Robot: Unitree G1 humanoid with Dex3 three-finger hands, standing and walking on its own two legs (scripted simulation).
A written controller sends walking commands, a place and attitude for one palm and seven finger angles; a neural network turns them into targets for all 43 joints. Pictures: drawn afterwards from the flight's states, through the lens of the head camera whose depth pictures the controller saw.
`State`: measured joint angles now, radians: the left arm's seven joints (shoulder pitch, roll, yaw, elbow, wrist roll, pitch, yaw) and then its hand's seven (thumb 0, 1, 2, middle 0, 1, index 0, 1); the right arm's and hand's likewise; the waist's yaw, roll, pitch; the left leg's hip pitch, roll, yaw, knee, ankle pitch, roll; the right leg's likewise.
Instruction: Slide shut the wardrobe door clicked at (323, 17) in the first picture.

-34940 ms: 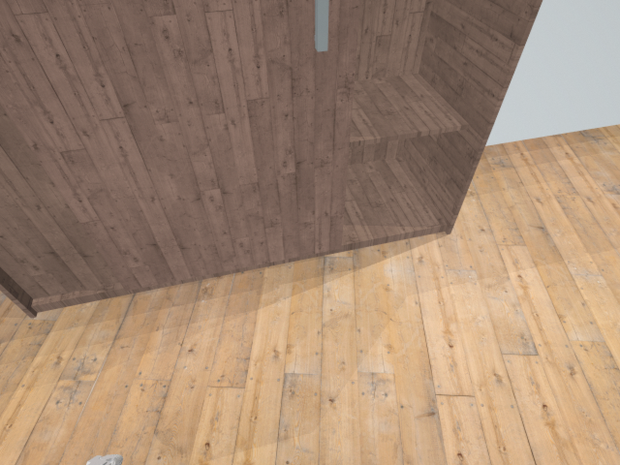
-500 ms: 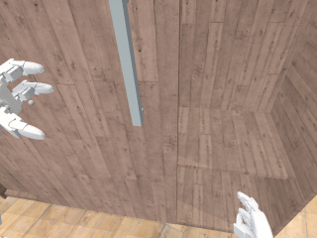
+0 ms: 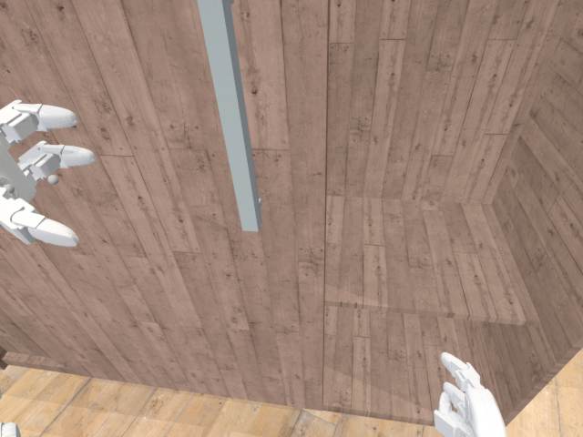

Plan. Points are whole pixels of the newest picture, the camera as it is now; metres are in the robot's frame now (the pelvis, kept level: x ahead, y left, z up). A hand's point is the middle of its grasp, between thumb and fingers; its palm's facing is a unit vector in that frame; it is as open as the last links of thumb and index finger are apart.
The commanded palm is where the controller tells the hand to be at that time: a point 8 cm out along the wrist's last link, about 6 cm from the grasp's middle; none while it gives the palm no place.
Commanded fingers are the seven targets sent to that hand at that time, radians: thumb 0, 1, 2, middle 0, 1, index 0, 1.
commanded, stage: raise the hand with hooked fingers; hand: left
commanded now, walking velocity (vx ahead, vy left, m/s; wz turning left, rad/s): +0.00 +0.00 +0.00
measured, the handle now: (241, 128) +0.41 +0.11 +0.27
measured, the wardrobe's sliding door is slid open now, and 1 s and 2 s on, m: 0.49 0.49 0.49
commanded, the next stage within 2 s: move the hooked fingers beside the handle in 0.02 s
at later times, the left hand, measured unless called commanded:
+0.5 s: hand (90, 172) +0.30 +0.26 +0.27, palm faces +0.05 -0.99 -0.12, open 14.0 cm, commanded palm +0.27 +0.30 +0.27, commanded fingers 0.00 -0.50 0.30 -0.30 -1.20 -0.30 -1.20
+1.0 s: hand (133, 163) +0.33 +0.22 +0.27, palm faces +0.02 -1.00 -0.09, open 14.0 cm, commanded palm +0.30 +0.26 +0.26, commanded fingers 0.00 -0.50 0.30 -0.30 -1.20 -0.30 -1.20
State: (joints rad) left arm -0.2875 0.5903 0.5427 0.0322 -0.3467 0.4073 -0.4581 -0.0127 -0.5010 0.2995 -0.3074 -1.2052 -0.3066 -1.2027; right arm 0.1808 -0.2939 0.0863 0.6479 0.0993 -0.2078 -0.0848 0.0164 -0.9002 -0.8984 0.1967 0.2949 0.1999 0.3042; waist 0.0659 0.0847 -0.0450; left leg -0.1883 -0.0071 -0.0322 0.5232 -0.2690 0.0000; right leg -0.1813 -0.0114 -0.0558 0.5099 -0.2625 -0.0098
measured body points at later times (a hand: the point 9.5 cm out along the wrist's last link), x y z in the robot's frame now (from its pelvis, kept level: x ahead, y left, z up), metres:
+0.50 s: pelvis +0.01 +0.00 +0.00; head -0.03 -0.04 +0.45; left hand +0.29 +0.31 +0.28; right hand +0.21 -0.23 -0.07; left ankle +0.01 +0.12 -0.74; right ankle +0.01 -0.11 -0.74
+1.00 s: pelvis +0.01 +0.00 +0.00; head -0.02 -0.04 +0.45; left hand +0.32 +0.28 +0.27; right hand +0.22 -0.23 -0.07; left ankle +0.01 +0.12 -0.74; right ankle +0.01 -0.11 -0.74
